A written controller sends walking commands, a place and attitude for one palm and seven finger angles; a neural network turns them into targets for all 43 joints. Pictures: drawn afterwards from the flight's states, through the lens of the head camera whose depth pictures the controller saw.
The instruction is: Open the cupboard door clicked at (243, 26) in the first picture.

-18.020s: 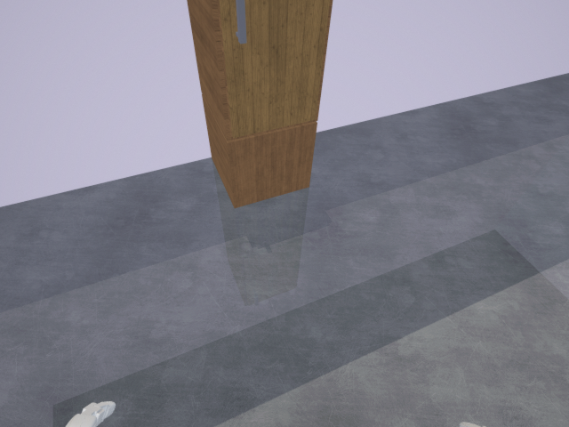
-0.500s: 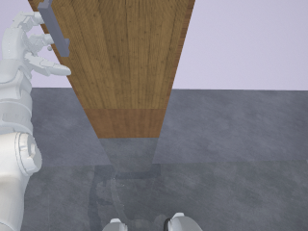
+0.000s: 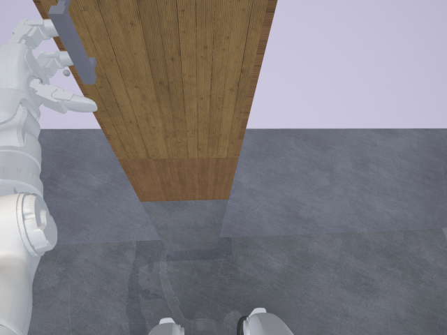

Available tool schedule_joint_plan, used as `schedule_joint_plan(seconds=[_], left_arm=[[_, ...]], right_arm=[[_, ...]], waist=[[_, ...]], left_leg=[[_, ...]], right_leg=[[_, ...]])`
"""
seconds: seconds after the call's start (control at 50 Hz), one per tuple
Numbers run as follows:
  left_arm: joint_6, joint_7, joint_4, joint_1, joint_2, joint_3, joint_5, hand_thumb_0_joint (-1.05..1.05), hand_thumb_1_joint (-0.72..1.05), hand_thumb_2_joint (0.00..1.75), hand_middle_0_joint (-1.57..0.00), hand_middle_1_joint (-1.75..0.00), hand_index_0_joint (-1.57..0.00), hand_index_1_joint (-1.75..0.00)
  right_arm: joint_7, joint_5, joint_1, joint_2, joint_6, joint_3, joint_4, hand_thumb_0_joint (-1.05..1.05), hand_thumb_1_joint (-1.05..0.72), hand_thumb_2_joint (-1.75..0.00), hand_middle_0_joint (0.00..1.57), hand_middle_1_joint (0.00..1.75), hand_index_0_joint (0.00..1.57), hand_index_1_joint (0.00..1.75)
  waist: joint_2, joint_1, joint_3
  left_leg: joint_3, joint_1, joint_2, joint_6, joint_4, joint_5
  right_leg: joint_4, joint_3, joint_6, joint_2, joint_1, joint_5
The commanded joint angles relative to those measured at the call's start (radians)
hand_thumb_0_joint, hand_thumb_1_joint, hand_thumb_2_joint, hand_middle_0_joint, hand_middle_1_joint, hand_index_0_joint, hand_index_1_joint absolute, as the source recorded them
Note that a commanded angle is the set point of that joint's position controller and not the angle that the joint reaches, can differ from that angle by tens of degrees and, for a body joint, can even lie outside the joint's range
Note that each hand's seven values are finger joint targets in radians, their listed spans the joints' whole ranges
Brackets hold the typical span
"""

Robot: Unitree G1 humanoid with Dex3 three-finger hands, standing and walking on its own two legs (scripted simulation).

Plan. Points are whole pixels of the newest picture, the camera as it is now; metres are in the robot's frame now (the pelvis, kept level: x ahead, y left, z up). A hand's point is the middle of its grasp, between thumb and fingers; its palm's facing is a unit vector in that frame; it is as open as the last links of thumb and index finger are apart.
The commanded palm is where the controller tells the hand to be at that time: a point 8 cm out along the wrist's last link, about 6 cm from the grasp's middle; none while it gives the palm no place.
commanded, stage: move the hooked fingers beside the handle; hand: left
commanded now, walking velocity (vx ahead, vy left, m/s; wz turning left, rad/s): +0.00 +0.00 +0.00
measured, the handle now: (78, 42) +0.59 +0.21 +0.13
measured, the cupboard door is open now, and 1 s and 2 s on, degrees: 0 0 0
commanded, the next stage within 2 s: none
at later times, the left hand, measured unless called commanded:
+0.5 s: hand (60, 71) +0.52 +0.23 +0.13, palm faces -0.02 -1.00 +0.00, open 14.1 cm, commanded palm +0.51 +0.28 +0.12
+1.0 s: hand (34, 71) +0.52 +0.27 +0.13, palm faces -0.02 -1.00 +0.01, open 14.0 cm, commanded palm +0.51 +0.31 +0.12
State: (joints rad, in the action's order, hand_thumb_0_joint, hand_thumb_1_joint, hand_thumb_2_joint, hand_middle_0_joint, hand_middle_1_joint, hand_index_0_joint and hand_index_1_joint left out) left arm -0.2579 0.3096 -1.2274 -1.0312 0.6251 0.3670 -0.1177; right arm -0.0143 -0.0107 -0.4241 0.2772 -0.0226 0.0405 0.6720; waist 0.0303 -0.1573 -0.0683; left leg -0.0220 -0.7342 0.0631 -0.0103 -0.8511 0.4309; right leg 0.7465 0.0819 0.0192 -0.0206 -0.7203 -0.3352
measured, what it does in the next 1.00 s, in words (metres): stands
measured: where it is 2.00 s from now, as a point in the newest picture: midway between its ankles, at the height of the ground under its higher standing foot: outside the picture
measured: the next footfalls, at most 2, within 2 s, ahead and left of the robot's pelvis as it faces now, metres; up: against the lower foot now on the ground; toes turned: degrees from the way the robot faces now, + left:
none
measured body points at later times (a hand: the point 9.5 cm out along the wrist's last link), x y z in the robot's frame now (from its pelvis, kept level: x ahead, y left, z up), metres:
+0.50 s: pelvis -0.01 +0.00 +0.00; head +0.12 +0.02 +0.43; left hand +0.52 +0.28 +0.13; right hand -0.03 -0.27 -0.10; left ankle -0.02 +0.12 -0.70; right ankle +0.00 -0.14 -0.70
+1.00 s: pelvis -0.01 +0.01 +0.00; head +0.13 +0.03 +0.42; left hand +0.52 +0.32 +0.13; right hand -0.04 -0.26 -0.10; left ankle -0.02 +0.12 -0.70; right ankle +0.00 -0.14 -0.70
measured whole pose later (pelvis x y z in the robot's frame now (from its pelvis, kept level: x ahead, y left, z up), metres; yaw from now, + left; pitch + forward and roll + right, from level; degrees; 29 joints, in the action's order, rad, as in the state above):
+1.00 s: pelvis -0.01 +0.01 +0.00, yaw -2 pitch +20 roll -4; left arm -0.24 0.49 -1.30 -1.06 0.83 0.51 -0.08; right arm -0.05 0.00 -0.44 0.30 -0.07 0.07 0.60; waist 0.02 -0.21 -0.06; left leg 0.00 -0.81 0.08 0.00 -0.89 0.43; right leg 0.75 0.06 0.03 0.00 -0.79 -0.31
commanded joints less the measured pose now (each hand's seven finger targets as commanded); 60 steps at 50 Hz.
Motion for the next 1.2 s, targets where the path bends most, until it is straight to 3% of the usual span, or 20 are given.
schedule_joint_plan(seconds=[0.0,0.12,0.18,0.3,0.34,0.42,0.44,0.5,0.56,0.6,0.64,0.68,0.74,0.8,0.86,0.88,0.98,1.04,1.12,1.18], left_arm=[[-0.083,0.057,0.224,-0.515,0.177,0.007,0.001,0.00,-0.50,0.30,-0.30,-1.20,-0.30,-1.20],[-0.082,0.073,0.212,-0.509,0.252,0.052,0.003,0.00,-0.50,0.30,-0.30,-1.20,-0.30,-1.20],[-0.084,0.082,0.213,-0.504,0.247,0.041,0.006,0.00,-0.50,0.30,-0.30,-1.20,-0.30,-1.20],[-0.085,0.095,0.204,-0.457,0.366,0.131,0.006,0.00,-0.50,0.30,-0.30,-1.20,-0.30,-1.20],[-0.081,0.103,0.216,-0.454,0.339,0.107,0.005,0.00,-0.50,0.30,-0.30,-1.20,-0.30,-1.20],[-0.068,0.101,0.177,-0.444,0.422,0.152,0.015,0.00,-0.50,0.30,-0.30,-1.20,-0.30,-1.20],[-0.067,0.102,0.191,-0.444,0.434,0.160,0.017,0.00,-0.50,0.30,-0.30,-1.20,-0.30,-1.20],[-0.070,0.108,0.176,-0.431,0.444,0.162,0.023,0.00,-0.50,0.30,-0.30,-1.20,-0.30,-1.20],[-0.065,0.121,0.162,-0.435,0.465,0.171,0.018,0.00,-0.50,0.30,-0.30,-1.20,-0.30,-1.20],[-0.060,0.136,0.167,-0.431,0.451,0.155,0.018,0.00,-0.50,0.30,-0.30,-1.20,-0.30,-1.20],[-0.054,0.147,0.143,-0.423,0.482,0.173,0.017,0.00,-0.50,0.30,-0.30,-1.20,-0.30,-1.20],[-0.053,0.159,0.143,-0.435,0.474,0.161,0.011,0.00,-0.50,0.30,-0.30,-1.20,-0.30,-1.20],[-0.047,0.175,0.134,-0.449,0.498,0.167,0.013,0.00,-0.50,0.30,-0.30,-1.20,-0.30,-1.20],[-0.050,0.181,0.146,-0.471,0.477,0.143,0.014,0.00,-0.50,0.30,-0.30,-1.20,-0.30,-1.20],[-0.054,0.186,0.152,-0.456,0.522,0.183,0.011,0.00,-0.50,0.30,-0.30,-1.20,-0.30,-1.20],[-0.054,0.190,0.163,-0.482,0.496,0.161,0.005,0.00,-0.50,0.30,-0.30,-1.20,-0.30,-1.20],[-0.042,0.195,0.141,-0.446,0.546,0.200,0.009,0.00,-0.50,0.30,-0.30,-1.20,-0.30,-1.20],[-0.035,0.201,0.156,-0.425,0.540,0.191,0.013,0.00,-0.50,0.30,-0.30,-1.20,-0.30,-1.20],[-0.030,0.204,0.143,-0.439,0.538,0.183,0.012,0.00,-0.50,0.30,-0.30,-1.20,-0.30,-1.20],[-0.033,0.211,0.134,-0.439,0.589,0.218,0.013,0.00,-0.50,0.30,-0.30,-1.20,-0.30,-1.20]], right_arm=[[-0.016,-0.001,-0.181,0.186,0.015,-0.067,-0.034,0.00,-0.90,-0.90,0.20,0.30,0.20,0.30],[-0.021,0.002,-0.183,0.192,0.007,-0.063,-0.048,0.00,-0.90,-0.90,0.20,0.30,0.20,0.30],[-0.024,0.004,-0.179,0.190,0.004,-0.061,-0.055,0.00,-0.90,-0.90,0.20,0.30,0.20,0.30],[-0.029,0.004,-0.190,0.200,-0.006,-0.060,-0.071,0.00,-0.90,-0.90,0.20,0.30,0.20,0.30],[-0.027,0.006,-0.181,0.196,-0.010,-0.059,-0.079,0.00,-0.90,-0.90,0.20,0.30,0.20,0.30],[-0.034,0.010,-0.179,0.204,-0.020,-0.055,-0.086,0.00,-0.90,-0.90,0.20,0.30,0.20,0.30],[-0.034,0.009,-0.182,0.205,-0.021,-0.055,-0.092,0.00,-0.90,-0.90,0.20,0.30,0.20,0.30],[-0.036,0.010,-0.183,0.204,-0.023,-0.054,-0.092,0.00,-0.90,-0.90,0.20,0.30,0.20,0.30],[-0.040,0.010,-0.190,0.210,-0.027,-0.053,-0.097,0.00,-0.90,-0.90,0.20,0.30,0.20,0.30],[-0.040,0.012,-0.187,0.209,-0.029,-0.052,-0.100,0.00,-0.90,-0.90,0.20,0.30,0.20,0.30],[-0.042,0.012,-0.193,0.214,-0.033,-0.051,-0.099,0.00,-0.90,-0.90,0.20,0.30,0.20,0.30],[-0.044,0.013,-0.190,0.215,-0.035,-0.049,-0.102,0.00,-0.90,-0.90,0.20,0.30,0.20,0.30],[-0.048,0.014,-0.193,0.218,-0.036,-0.046,-0.098,0.00,-0.90,-0.90,0.20,0.30,0.20,0.30],[-0.049,0.012,-0.197,0.217,-0.037,-0.045,-0.095,0.00,-0.90,-0.90,0.20,0.30,0.20,0.30],[-0.050,0.008,-0.207,0.223,-0.039,-0.046,-0.097,0.00,-0.90,-0.90,0.20,0.30,0.20,0.30],[-0.048,0.011,-0.203,0.219,-0.038,-0.045,-0.094,0.00,-0.90,-0.90,0.20,0.30,0.20,0.30],[-0.046,0.010,-0.204,0.224,-0.044,-0.043,-0.101,0.00,-0.90,-0.90,0.20,0.30,0.20,0.30],[-0.043,0.011,-0.202,0.221,-0.048,-0.044,-0.110,0.00,-0.90,-0.90,0.20,0.30,0.20,0.30],[-0.042,0.011,-0.201,0.224,-0.053,-0.041,-0.111,0.00,-0.90,-0.90,0.20,0.30,0.20,0.30],[-0.046,0.013,-0.204,0.227,-0.055,-0.040,-0.113,0.00,-0.90,-0.90,0.20,0.30,0.20,0.30]], waist=[[0.151,-0.069,-0.457],[0.126,-0.065,-0.449],[0.174,-0.064,-0.460],[0.135,-0.037,-0.501],[0.160,-0.040,-0.484],[0.139,-0.042,-0.434],[0.140,-0.034,-0.457],[0.168,-0.036,-0.450],[0.124,-0.043,-0.450],[0.181,-0.041,-0.469],[0.128,-0.043,-0.453],[0.135,-0.051,-0.453],[0.160,-0.054,-0.440],[0.187,-0.064,-0.440],[0.204,-0.048,-0.486],[0.226,-0.059,-0.488],[0.201,-0.043,-0.482],[0.205,-0.038,-0.485],[0.191,-0.050,-0.447],[0.180,-0.045,-0.467]], left_leg=[[-0.035,0.368,-0.030,0.026,0.068,-0.512],[-0.026,0.316,-0.034,0.032,0.074,-0.475],[-0.024,0.333,-0.034,0.029,0.073,-0.476],[-0.023,0.309,-0.032,0.030,0.073,-0.499],[-0.016,0.307,-0.035,0.030,0.074,-0.488],[-0.010,0.249,-0.035,0.036,0.081,-0.429],[-0.009,0.246,-0.037,0.037,0.083,-0.423],[-0.012,0.270,-0.032,0.032,0.074,-0.455],[-0.010,0.248,-0.035,0.039,0.075,-0.442],[-0.007,0.273,-0.034,0.033,0.071,-0.458],[-0.008,0.245,-0.032,0.037,0.069,-0.433],[-0.010,0.249,-0.033,0.037,0.069,-0.434],[-0.010,0.241,-0.033,0.036,0.064,-0.418],[-0.021,0.278,-0.028,0.032,0.060,-0.444],[-0.029,0.302,-0.026,0.027,0.053,-0.484],[-0.028,0.319,-0.025,0.023,0.050,-0.491],[-0.030,0.297,-0.025,0.024,0.048,-0.491],[-0.024,0.287,-0.027,0.026,0.045,-0.503],[-0.028,0.274,-0.024,0.026,0.046,-0.485],[-0.027,0.262,-0.027,0.030,0.041,-0.477]], right_leg=[[-0.040,-0.022,-0.035,0.067,0.137,0.377],[-0.042,-0.030,-0.032,0.067,0.177,0.389],[-0.039,-0.030,-0.033,0.065,0.156,0.372],[-0.032,-0.033,-0.033,0.066,0.215,0.410],[-0.035,-0.033,-0.032,0.066,0.202,0.403],[-0.043,-0.040,-0.028,0.065,0.208,0.378],[-0.042,-0.042,-0.028,0.065,0.226,0.380],[-0.039,-0.037,-0.029,0.066,0.189,0.376],[-0.040,-0.042,-0.027,0.067,0.211,0.388],[-0.038,-0.040,-0.027,0.066,0.190,0.385],[-0.042,-0.041,-0.024,0.068,0.199,0.375],[-0.040,-0.039,-0.024,0.068,0.188,0.373],[-0.042,-0.040,-0.025,0.067,0.167,0.349],[-0.040,-0.033,-0.025,0.070,0.121,0.333],[-0.028,-0.029,-0.032,0.074,0.128,0.345],[-0.031,-0.029,-0.028,0.073,0.113,0.345],[-0.028,-0.025,-0.029,0.076,0.124,0.343],[-0.026,-0.025,-0.028,0.075,0.141,0.366],[-0.029,-0.022,-0.027,0.079,0.114,0.342],[-0.023,-0.026,-0.026,0.078,0.131,0.348]])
